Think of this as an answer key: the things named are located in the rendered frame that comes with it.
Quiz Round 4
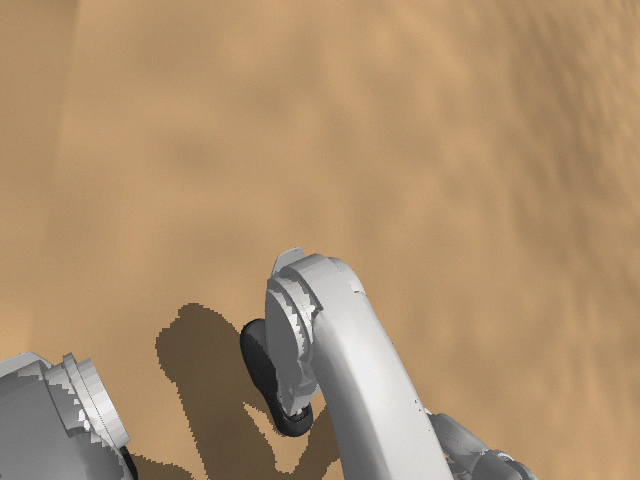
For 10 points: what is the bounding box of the left robot foot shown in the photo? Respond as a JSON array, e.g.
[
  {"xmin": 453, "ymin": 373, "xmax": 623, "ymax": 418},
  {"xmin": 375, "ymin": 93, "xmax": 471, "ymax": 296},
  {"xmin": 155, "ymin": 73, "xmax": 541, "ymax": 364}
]
[{"xmin": 119, "ymin": 445, "xmax": 138, "ymax": 480}]

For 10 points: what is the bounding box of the right robot foot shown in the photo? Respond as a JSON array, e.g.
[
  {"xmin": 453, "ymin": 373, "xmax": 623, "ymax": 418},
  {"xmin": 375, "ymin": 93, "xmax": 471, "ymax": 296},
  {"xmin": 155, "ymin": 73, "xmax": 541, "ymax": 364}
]
[{"xmin": 240, "ymin": 319, "xmax": 313, "ymax": 437}]

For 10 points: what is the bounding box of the right robot arm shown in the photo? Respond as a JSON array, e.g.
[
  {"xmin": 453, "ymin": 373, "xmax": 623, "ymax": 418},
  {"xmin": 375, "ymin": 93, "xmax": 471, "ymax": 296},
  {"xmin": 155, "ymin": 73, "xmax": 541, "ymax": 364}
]
[{"xmin": 472, "ymin": 450, "xmax": 539, "ymax": 480}]

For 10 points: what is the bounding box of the right robot hand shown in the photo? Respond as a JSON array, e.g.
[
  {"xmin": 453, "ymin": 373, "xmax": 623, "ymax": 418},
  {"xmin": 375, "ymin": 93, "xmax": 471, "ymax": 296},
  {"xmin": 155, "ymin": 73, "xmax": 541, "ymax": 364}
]
[{"xmin": 423, "ymin": 406, "xmax": 492, "ymax": 480}]

